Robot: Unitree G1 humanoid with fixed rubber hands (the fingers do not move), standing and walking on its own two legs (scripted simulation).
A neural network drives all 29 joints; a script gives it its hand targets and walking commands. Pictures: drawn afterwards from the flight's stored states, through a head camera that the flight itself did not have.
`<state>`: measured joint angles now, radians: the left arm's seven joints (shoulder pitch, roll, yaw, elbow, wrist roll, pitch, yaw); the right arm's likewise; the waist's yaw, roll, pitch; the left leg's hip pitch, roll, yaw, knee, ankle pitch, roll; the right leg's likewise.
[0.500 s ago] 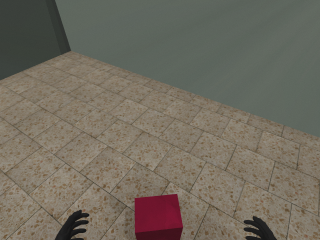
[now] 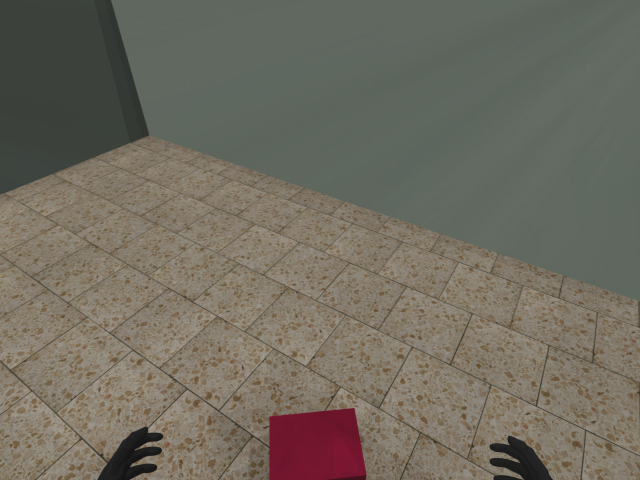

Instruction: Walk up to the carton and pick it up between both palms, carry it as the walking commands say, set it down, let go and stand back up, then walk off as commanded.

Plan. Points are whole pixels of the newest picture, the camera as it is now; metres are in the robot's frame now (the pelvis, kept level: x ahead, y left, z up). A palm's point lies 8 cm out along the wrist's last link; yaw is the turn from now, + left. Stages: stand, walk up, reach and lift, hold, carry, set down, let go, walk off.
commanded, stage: stand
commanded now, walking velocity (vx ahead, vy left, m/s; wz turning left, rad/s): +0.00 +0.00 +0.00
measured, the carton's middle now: (315, 463) +0.44 +0.03 -0.65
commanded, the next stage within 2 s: walk off in 1.08 s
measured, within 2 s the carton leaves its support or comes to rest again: neither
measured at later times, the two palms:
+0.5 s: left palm out of the picture +0.13 +0.27 -0.05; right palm out of the picture +0.14 -0.26 -0.06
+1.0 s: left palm out of the picture +0.12 +0.28 -0.05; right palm out of the picture +0.12 -0.26 -0.07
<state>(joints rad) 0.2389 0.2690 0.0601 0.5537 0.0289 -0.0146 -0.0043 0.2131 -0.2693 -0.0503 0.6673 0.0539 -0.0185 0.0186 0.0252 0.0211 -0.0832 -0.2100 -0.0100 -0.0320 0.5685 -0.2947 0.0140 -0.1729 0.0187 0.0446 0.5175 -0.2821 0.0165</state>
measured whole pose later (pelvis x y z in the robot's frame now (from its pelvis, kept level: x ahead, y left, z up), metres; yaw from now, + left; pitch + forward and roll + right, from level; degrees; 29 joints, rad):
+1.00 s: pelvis -0.03 +0.00 +0.00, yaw +0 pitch -6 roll -1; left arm 0.24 0.29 0.06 0.61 0.03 -0.03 0.00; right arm 0.21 -0.27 -0.05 0.74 0.05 -0.03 0.02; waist 0.03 0.02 -0.08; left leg -0.21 -0.01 -0.03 0.57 -0.26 0.01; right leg -0.17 0.02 0.04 0.52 -0.25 0.02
